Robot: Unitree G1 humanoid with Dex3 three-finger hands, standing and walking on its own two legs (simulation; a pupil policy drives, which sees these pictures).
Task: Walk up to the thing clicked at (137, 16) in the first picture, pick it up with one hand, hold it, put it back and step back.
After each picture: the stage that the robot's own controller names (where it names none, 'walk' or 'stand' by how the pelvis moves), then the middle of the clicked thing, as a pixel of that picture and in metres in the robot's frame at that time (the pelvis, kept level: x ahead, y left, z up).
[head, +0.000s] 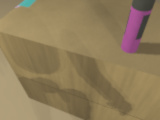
stand; (136, 24) +0.55 -0.17 +0.11
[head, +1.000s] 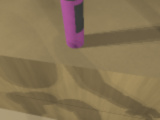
rise first; (73, 15) +0.51 +0.07 +0.15
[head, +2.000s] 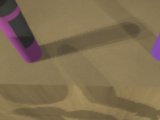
rise first; (17, 30) +0.43 +0.22 +0.16
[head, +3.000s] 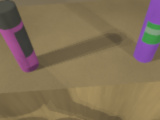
stand; (18, 41) +0.43 +0.24 +0.14
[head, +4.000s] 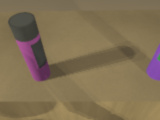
stand; (33, 51) +0.40 +0.20 +0.11
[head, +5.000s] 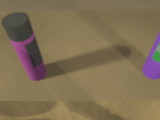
stand; (28, 51) +0.41 +0.21 +0.11
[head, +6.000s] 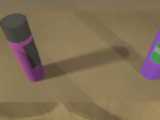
stand; (26, 52) +0.40 +0.22 +0.11
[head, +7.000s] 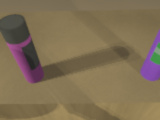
stand; (25, 53) +0.40 +0.22 +0.11
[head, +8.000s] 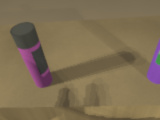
rise first; (34, 59) +0.39 +0.21 +0.11
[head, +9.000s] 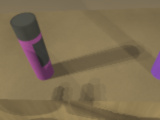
go down; (36, 51) +0.40 +0.21 +0.11
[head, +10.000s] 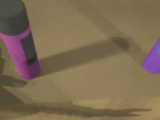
go down; (21, 46) +0.39 +0.19 +0.13
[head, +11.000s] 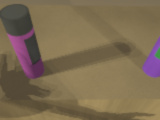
approach; (26, 47) +0.41 +0.20 +0.13
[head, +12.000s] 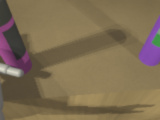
close; (8, 40) +0.40 +0.21 +0.16
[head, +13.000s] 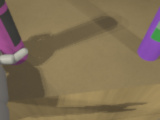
lift; (2, 28) +0.44 +0.22 +0.16
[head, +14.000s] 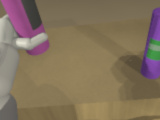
lift; (21, 7) +0.35 +0.15 +0.35
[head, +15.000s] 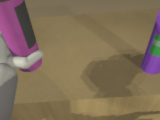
hold; (16, 26) +0.34 +0.18 +0.28
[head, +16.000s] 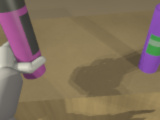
hold; (21, 36) +0.36 +0.18 +0.24
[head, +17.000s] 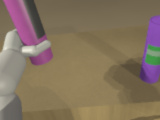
crouch; (27, 20) +0.37 +0.16 +0.32
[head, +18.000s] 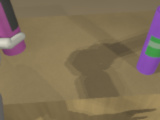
lower; out of the picture +0.41 +0.23 +0.28
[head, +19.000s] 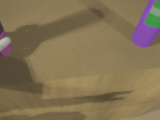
lower; out of the picture +0.47 +0.25 +0.17
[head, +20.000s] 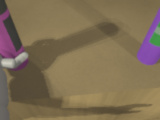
lower; (4, 34) +0.43 +0.23 +0.16
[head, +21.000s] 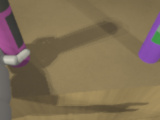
lower; (6, 31) +0.44 +0.23 +0.16
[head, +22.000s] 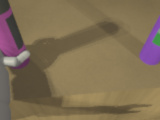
lower; (6, 32) +0.43 +0.23 +0.16
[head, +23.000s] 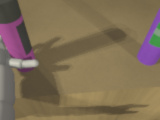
open; (16, 37) +0.42 +0.21 +0.15
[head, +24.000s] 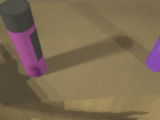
sink last; (27, 44) +0.40 +0.18 +0.14
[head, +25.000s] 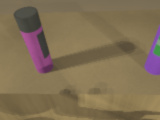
stand; (36, 44) +0.44 +0.21 +0.13
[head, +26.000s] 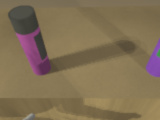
stand; (33, 45) +0.42 +0.20 +0.12
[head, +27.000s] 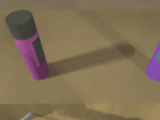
stand; (31, 50) +0.40 +0.21 +0.12
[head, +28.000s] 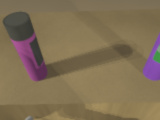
stand; (29, 51) +0.40 +0.21 +0.12
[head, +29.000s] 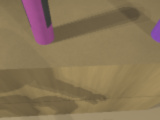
walk; (37, 10) +0.50 +0.16 +0.13
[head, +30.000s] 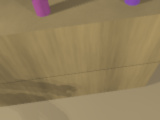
walk; out of the picture +0.71 +0.24 +0.14
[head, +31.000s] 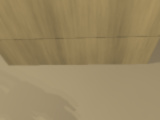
stand; out of the picture +1.08 +0.15 +0.13
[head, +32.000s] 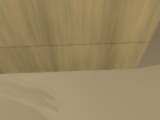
stand; out of the picture +1.07 +0.16 +0.12
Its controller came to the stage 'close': yes
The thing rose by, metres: 0.24
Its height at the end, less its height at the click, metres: +0.00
